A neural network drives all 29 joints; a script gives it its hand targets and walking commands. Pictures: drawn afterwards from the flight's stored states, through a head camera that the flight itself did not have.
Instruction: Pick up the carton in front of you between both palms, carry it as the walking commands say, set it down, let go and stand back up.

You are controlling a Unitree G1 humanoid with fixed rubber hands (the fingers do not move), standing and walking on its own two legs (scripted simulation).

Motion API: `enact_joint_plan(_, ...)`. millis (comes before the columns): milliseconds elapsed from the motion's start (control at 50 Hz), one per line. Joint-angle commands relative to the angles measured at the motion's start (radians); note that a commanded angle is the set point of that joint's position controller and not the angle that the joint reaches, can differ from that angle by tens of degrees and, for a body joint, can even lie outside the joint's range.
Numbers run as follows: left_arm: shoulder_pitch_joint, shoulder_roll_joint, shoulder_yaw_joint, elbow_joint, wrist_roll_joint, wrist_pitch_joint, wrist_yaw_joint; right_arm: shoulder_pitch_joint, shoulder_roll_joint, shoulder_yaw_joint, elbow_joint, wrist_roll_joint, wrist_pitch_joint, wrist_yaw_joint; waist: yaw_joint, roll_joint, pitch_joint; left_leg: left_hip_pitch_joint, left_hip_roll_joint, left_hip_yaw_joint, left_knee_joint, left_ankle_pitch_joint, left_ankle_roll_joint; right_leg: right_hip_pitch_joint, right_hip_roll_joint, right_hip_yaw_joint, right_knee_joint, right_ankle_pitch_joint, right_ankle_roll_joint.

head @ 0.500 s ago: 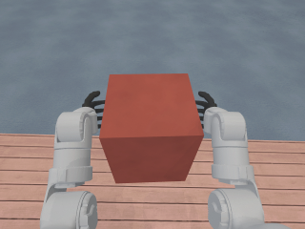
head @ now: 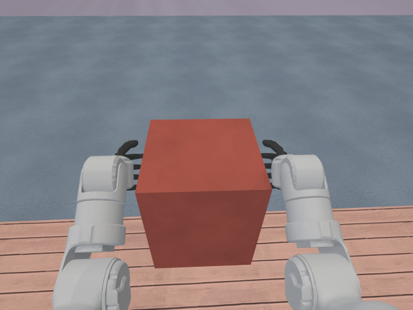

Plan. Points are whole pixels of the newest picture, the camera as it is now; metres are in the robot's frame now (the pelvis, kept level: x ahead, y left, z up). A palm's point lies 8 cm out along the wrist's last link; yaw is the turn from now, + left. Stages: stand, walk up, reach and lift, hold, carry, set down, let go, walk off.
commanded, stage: carry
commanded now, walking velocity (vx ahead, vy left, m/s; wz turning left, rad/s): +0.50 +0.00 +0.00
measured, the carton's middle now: (201, 193) +0.35 +0.00 +0.06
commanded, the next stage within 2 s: none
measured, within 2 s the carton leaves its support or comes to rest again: neither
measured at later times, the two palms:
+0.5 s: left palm (116, 140) +0.53 +0.22 +0.06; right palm (228, 133) +0.54 -0.08 +0.07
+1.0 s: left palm (148, 96) +0.82 +0.17 +0.03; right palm (231, 97) +0.82 -0.13 +0.02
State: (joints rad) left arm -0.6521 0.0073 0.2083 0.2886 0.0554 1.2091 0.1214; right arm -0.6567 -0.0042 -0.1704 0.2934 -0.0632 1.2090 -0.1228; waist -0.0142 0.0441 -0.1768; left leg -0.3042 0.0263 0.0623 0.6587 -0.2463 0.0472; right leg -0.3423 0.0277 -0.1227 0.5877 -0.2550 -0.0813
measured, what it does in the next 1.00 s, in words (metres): goes down: left foot 0.04 m lower, then right foot 0.05 m lower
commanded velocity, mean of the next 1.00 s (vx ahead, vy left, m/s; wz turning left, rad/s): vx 0.50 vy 0.00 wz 0.00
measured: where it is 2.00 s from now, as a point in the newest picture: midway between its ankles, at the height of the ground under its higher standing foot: (189, 207)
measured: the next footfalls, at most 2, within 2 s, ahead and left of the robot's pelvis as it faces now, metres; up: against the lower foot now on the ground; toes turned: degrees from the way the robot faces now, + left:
left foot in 0.42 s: +0.26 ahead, +0.12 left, -0.04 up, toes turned +3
right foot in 0.92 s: +0.57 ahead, -0.02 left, -0.09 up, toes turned -1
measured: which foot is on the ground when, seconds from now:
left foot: down 0.00-0.02, up 0.04-0.40, down 0.42-0.92, up 0.94-1.00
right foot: down 0.00-0.42, up 0.44-0.90, down 0.92-1.00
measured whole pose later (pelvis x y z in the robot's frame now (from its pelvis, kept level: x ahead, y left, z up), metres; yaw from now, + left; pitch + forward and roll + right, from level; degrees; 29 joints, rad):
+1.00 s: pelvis +0.46 +0.04 -0.10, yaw +1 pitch +4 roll +1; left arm -0.68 -0.04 0.24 0.16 0.12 1.18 0.12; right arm -0.70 -0.04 -0.18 0.22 -0.01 1.17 -0.14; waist -0.04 0.02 -0.07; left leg -0.34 -0.05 0.02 1.24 -0.57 0.05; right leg -0.51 0.06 -0.10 0.65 -0.06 -0.12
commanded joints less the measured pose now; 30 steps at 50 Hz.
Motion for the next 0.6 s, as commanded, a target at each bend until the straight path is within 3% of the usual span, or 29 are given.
enact_joint_plan(0, -0.681, -1.102, -0.504, -0.066, -0.379, -0.034, -0.223, -0.746, 1.102, 0.5, -0.123, 0.425, -0.04, 0.236, 0.031, -0.067, -0.211, -0.143, 0.086, -0.101, 0.009, -0.079, 0.065, 0.249, -0.127, 0.213, -0.129, -0.079, -0.07)
enact_joint_plan(20, -0.658, -1.084, -0.491, -0.049, -0.372, -0.035, -0.223, -0.732, 1.105, 0.489, -0.102, 0.422, -0.038, 0.236, 0.044, -0.202, -0.2, -0.321, -0.003, -0.009, 0.191, -0.206, 0.028, 0.357, -0.292, 0.453, -0.181, 0.008, -0.138)
enact_joint_plan(40, -0.638, -1.08, -0.481, -0.03, -0.37, -0.032, -0.224, -0.708, 1.091, 0.476, -0.067, 0.409, -0.039, 0.234, 0.054, -0.206, -0.157, -0.491, -0.039, -0.014, 0.288, -0.406, 0.019, 0.429, -0.393, 0.608, -0.228, 0.074, -0.176)
enact_joint_plan(60, -0.686, -1.086, -0.485, -0.054, -0.371, -0.039, -0.222, -0.724, 1.109, 0.472, -0.053, 0.408, -0.037, 0.236, 0.078, -0.216, -0.165, -0.543, -0.022, -0.054, 0.347, -0.399, 0.023, 0.454, -0.425, 0.652, -0.188, 0.178, -0.22)
enact_joint_plan(80, -0.711, -1.09, -0.494, -0.083, -0.38, -0.044, -0.222, -0.731, 1.125, 0.484, -0.055, 0.416, -0.038, 0.238, 0.082, -0.185, -0.161, -0.569, 0.006, -0.069, 0.381, -0.337, 0.02, 0.45, -0.416, 0.631, -0.179, 0.23, -0.217)
enact_joint_plan(120, -0.793, -1.116, -0.536, -0.185, -0.418, -0.055, -0.219, -0.758, 1.151, 0.497, -0.096, 0.437, -0.045, 0.235, 0.076, -0.144, -0.19, -0.537, 0.036, -0.073, 0.367, -0.215, 0.002, 0.404, -0.363, 0.525, -0.187, 0.182, -0.172)
enact_joint_plan(200, -0.876, -1.136, -0.613, -0.333, -0.488, -0.052, -0.206, -0.801, 1.14, 0.527, -0.223, 0.454, -0.04, 0.2, 0.078, -0.165, -0.212, -0.394, 0.027, -0.036, 0.239, -0.027, -0.026, 0.302, -0.285, 0.333, -0.199, 0.266, -0.13)
enact_joint_plan(280, -0.754, -1.118, -0.619, -0.292, -0.479, -0.028, -0.206, -0.689, 1.084, 0.514, -0.206, 0.409, -0.018, 0.184, 0.097, -0.183, -0.227, -0.275, -0.021, 0.011, 0.008, 0.141, -0.023, 0.32, -0.221, 0.208, -0.105, 0.444, -0.088)
enact_joint_plan(320, -0.716, -1.119, -0.617, -0.25, -0.464, -0.027, -0.215, -0.65, 1.066, 0.502, -0.174, 0.382, -0.012, 0.194, 0.104, -0.188, -0.228, -0.199, -0.051, 0.038, -0.114, 0.212, -0.012, 0.332, -0.203, 0.178, -0.039, 0.485, -0.058)
enact_joint_plan(360, -0.709, -1.132, -0.621, -0.21, -0.457, -0.032, -0.225, -0.626, 1.063, 0.491, -0.134, 0.362, -0.014, 0.208, 0.066, -0.144, -0.252, 0.009, -0.07, 0.078, -0.268, 0.342, 0.002, 0.279, -0.159, 0.11, 0.125, 0.468, -0.009)
enact_joint_plan(380, -0.707, -1.137, -0.624, -0.187, -0.453, -0.036, -0.23, -0.608, 1.06, 0.481, -0.111, 0.353, -0.018, 0.215, 0.029, -0.092, -0.28, 0.179, -0.028, 0.062, -0.261, 0.373, 0.013, 0.172, -0.126, 0.071, 0.257, 0.375, 0.02)
enact_joint_plan(400, -0.694, -1.139, -0.625, -0.169, -0.451, -0.038, -0.235, -0.584, 1.041, 0.459, -0.091, 0.346, -0.019, 0.22, 0.005, 0.02, -0.35, 0.396, 0.184, -0.177, -0.154, 0.552, 0.036, -0.031, -0.102, 0.066, 0.447, 0.012, 0.054)
enact_joint_plan(420, -0.713, -1.166, -0.62, -0.139, -0.454, -0.034, -0.239, -0.589, 1.005, 0.436, -0.073, 0.319, -0.024, 0.22, -0.017, 0.194, -0.396, 0.612, 0.378, -0.519, -0.14, 0.63, 0.151, -0.302, 0.025, 0.053, 0.622, -0.347, 0.079)
enact_joint_plan(440, -0.735, -1.183, -0.625, -0.143, -0.457, -0.039, -0.243, -0.596, 1.013, 0.433, -0.085, 0.317, -0.035, 0.224, -0.044, 0.251, -0.399, 0.608, 0.374, -0.61, -0.162, 0.405, 0.232, -0.415, 0.01, 0.112, 0.713, -0.375, 0.056)
enact_joint_plan(460, -0.79, -1.202, -0.642, -0.171, -0.469, -0.048, -0.245, -0.633, 1.043, 0.448, -0.125, 0.331, -0.045, 0.23, -0.047, 0.204, -0.341, 0.547, 0.323, -0.568, -0.183, 0.286, 0.218, -0.466, -0.019, 0.128, 0.715, -0.352, 0.035)
enact_joint_plan(500, -0.834, -1.233, -0.654, -0.221, -0.49, -0.061, -0.237, -0.747, 1.097, 0.507, -0.233, 0.391, -0.062, 0.237, -0.031, 0.103, -0.286, 0.424, 0.272, -0.469, -0.203, 0.275, 0.181, -0.463, -0.068, 0.139, 0.649, -0.257, 0.037)
enact_joint_plan(540, -0.809, -1.233, -0.665, -0.267, -0.485, -0.07, -0.218, -0.797, 1.132, 0.562, -0.317, 0.44, -0.07, 0.237, -0.017, 0.086, -0.3, 0.356, 0.249, -0.393, -0.21, 0.333, 0.175, -0.402, -0.081, 0.132, 0.585, -0.189, 0.049)
enact_joint_plan(580, -0.755, -1.219, -0.671, -0.299, -0.471, -0.074, -0.197, -0.778, 1.136, 0.594, -0.366, 0.465, -0.071, 0.233, -0.024, 0.085, -0.322, 0.373, 0.232, -0.343, -0.199, 0.438, 0.185, -0.406, -0.08, 0.121, 0.531, -0.12, 0.057)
